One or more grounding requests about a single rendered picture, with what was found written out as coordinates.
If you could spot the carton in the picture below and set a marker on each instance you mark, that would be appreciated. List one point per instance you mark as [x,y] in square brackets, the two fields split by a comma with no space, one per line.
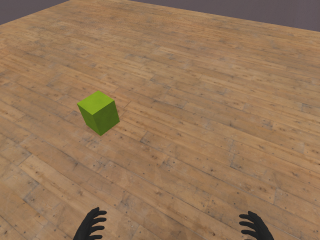
[99,112]

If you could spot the robot right hand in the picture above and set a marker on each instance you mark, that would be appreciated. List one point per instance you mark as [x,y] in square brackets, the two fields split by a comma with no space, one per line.
[261,230]

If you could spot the robot left hand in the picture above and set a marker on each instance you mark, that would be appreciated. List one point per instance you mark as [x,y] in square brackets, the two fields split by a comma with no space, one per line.
[85,229]

